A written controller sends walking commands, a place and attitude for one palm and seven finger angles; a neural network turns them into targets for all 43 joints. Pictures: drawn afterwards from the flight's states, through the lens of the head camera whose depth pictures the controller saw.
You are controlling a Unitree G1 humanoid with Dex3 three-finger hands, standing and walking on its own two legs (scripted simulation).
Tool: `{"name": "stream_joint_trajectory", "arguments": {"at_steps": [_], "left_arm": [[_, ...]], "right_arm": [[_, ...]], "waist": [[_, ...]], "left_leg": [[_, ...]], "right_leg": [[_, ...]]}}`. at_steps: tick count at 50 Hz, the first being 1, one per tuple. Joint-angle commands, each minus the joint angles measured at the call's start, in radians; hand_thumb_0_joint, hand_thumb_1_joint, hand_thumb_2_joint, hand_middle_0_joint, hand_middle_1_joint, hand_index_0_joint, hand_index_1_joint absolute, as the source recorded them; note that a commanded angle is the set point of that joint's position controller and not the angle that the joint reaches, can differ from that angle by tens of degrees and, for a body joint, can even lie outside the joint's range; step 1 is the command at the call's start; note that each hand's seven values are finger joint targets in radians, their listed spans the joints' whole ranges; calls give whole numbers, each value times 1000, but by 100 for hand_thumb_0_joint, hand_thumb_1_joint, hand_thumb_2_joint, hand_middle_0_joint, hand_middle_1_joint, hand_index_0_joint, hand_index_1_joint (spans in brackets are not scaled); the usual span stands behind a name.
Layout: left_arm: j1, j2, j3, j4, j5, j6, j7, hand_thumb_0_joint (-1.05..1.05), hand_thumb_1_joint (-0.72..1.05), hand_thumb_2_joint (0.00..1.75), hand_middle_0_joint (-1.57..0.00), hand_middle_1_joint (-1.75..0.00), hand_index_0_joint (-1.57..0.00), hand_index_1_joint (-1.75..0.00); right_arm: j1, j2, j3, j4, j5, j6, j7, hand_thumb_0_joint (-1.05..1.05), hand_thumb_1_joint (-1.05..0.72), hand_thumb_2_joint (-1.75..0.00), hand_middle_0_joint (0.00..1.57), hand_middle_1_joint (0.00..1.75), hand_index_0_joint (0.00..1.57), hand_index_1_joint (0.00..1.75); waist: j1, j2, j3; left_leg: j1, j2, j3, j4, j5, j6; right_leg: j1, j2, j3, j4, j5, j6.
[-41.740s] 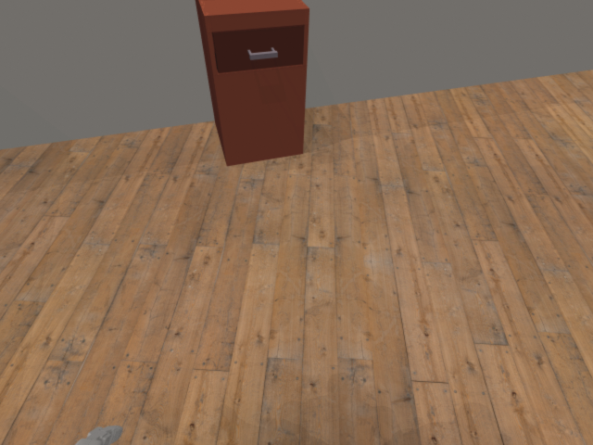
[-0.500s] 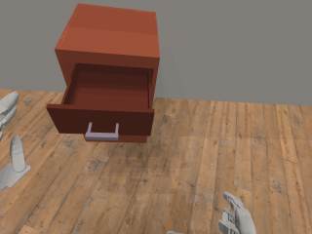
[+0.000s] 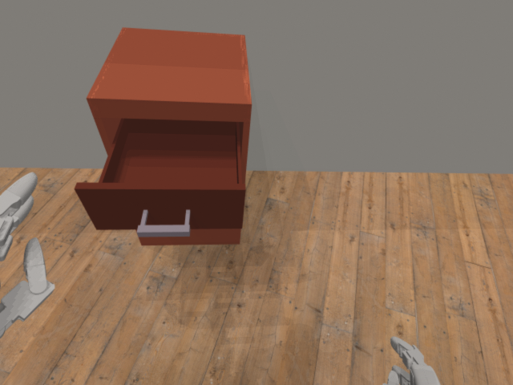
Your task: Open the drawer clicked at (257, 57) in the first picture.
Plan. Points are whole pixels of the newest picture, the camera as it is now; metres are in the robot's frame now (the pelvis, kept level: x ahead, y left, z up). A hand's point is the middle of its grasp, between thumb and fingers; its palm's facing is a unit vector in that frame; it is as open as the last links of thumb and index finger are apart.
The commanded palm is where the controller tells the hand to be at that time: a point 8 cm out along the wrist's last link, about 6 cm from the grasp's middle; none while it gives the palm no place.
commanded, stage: let the arm hang, fingers relaxed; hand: left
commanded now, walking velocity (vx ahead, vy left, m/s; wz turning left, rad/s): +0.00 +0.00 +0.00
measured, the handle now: (165, 222) +0.50 +0.22 -0.17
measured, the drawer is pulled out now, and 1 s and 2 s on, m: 0.26 0.26 0.26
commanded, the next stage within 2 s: look to check the result in 1.20 s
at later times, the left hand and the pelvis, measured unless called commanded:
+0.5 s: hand out of the picture +0.01 +0.20 -0.18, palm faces +0.04 -0.99 -0.16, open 7.0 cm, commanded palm none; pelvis +0.00 +0.01 +0.00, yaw +1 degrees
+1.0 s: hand out of the picture +0.00 +0.18 -0.18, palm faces +0.02 -0.99 -0.16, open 7.3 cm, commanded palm none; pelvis +0.00 +0.02 +0.00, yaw +0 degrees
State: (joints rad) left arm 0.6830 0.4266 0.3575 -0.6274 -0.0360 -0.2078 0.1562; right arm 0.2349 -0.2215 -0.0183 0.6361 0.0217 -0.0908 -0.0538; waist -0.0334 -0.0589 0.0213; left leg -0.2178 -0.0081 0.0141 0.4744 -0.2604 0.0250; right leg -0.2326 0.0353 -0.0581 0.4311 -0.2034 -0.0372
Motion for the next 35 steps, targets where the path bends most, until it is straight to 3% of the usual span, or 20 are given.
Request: {"name": "stream_joint_trajectory", "arguments": {"at_steps": [1, 4, 5, 6, 7, 9, 11, 12, 13, 17, 22, 27, 28, 35], "left_arm": [[8, 104, 105, -169, -8, -68, 19, 0, 90, 90, -20, -30, -20, -30], [8, 93, 93, -152, -12, -66, 13, 0, 90, 90, -20, -30, -20, -30], [-191, -31, -270, 692, 104, 93, -121, 0, 90, 90, -20, -30, -20, -30], [-170, -66, -234, 736, 84, 165, -137, 0, 90, 90, -20, -30, -20, -30], [-169, -91, -243, 730, 79, 188, -139, 0, 90, 90, -20, -30, -20, -30], [-263, -101, -273, 814, 75, 189, -138, 0, 90, 90, -20, -30, -20, -30], [-311, -87, -280, 935, 75, 196, -138, 0, 90, 90, -20, -30, -20, -30], [-329, -82, -284, 1005, 73, 199, -138, 0, 90, 90, -20, -30, -20, -30], [-352, -82, -290, 1077, 70, 204, -136, 0, 90, 90, -20, -30, -20, -30], [-386, -80, -308, 1302, 58, 216, -129, 0, 90, 90, -20, -30, -20, -30], [-349, -123, -311, 1500, 53, 208, -128, 0, 90, 90, -20, -30, -20, -30], [-350, -134, -329, 1620, 50, 206, -133, 0, 90, 90, -20, -30, -20, -30], [-348, -137, -331, 1636, 50, 206, -131, 0, 90, 90, -20, -30, -20, -30], [-331, -162, -342, 1720, 46, 207, -124, 0, 90, 90, -20, -30, -20, -30]], "right_arm": [[-114, -96, -25, -157, 2, -67, -2, 0, -90, -90, 20, 30, 20, 30], [-112, -98, -28, -154, 3, -61, 4, 0, -90, -90, 20, 30, 20, 30], [-134, -232, -75, 94, -15, -96, 85, 0, -90, -90, 20, 30, 20, 30], [-28, -164, -64, 91, -21, -39, 76, 0, -90, -90, 20, 30, 20, 30], [-11, -150, -54, 74, -23, -17, 70, 0, -90, -90, 20, 30, 20, 30], [-24, -143, -39, 72, -31, 2, 62, 0, -90, -90, 20, 30, 20, 30], [-43, -139, -24, 78, -35, 21, 55, 0, -90, -90, 20, 30, 20, 30], [-47, -139, -22, 87, -37, 30, 51, 0, -90, -90, 20, 30, 20, 30], [-50, -136, -21, 99, -39, 41, 49, 0, -90, -90, 20, 30, 20, 30], [-50, -100, 4, 183, -40, 67, 40, 0, -90, -90, 20, 30, 20, 30], [4, -54, 10, 278, -36, 77, 26, 0, -90, -90, 20, 30, 20, 30], [72, -50, 8, 350, -30, 84, 20, 0, -90, -90, 20, 30, 20, 30], [79, -51, 6, 356, -27, 86, 18, 0, -90, -90, 20, 30, 20, 30], [141, -35, 12, 426, -31, 85, 14, 0, -90, -90, 20, 30, 20, 30]], "waist": [[12, 117, -54], [6, 86, -70], [-18, 67, -10], [-5, 79, -102], [-4, 112, -91], [11, -19, -123], [24, -131, -110], [27, -156, -105], [26, -131, -94], [37, 107, -32], [41, 250, -25], [33, 144, 8], [32, 93, 33], [28, 50, 60]], "left_leg": [[-140, 92, -109, -118, 64, 17], [-96, 83, -96, -96, 108, 6], [-141, 82, -76, 66, 231, -4], [-36, 95, -69, 46, 282, -6], [-38, 110, -83, 27, 275, 4], [-67, 134, -148, 23, 371, 38], [-89, 114, -156, 25, 361, 38], [-72, 94, -144, 25, 333, 30], [-41, 81, -132, 6, 317, 22], [-20, 81, -127, -90, 282, 18], [-2, 82, -115, -146, 127, 20], [10, 96, -129, -168, 80, 26], [8, 103, -132, -170, 72, 29], [9, 100, -135, -191, 67, 32]], "right_leg": [[177, -91, 127, -58, 126, 31], [163, -97, 136, -70, 179, 25], [6, -162, 53, 91, 294, -2], [-19, -146, 104, 87, 270, -7], [-36, -125, 70, 100, 184, 8], [2, -102, 58, 121, 167, 13], [71, -119, 102, 87, 228, 9], [81, -139, 124, 69, 268, -1], [63, -142, 131, 66, 269, -11], [95, -117, 127, 8, 146, 9], [130, -112, 114, -65, 73, 2], [119, -119, 102, -98, 52, 0], [103, -116, 99, -103, 39, 1], [98, -121, 103, -105, 29, 0]]}}
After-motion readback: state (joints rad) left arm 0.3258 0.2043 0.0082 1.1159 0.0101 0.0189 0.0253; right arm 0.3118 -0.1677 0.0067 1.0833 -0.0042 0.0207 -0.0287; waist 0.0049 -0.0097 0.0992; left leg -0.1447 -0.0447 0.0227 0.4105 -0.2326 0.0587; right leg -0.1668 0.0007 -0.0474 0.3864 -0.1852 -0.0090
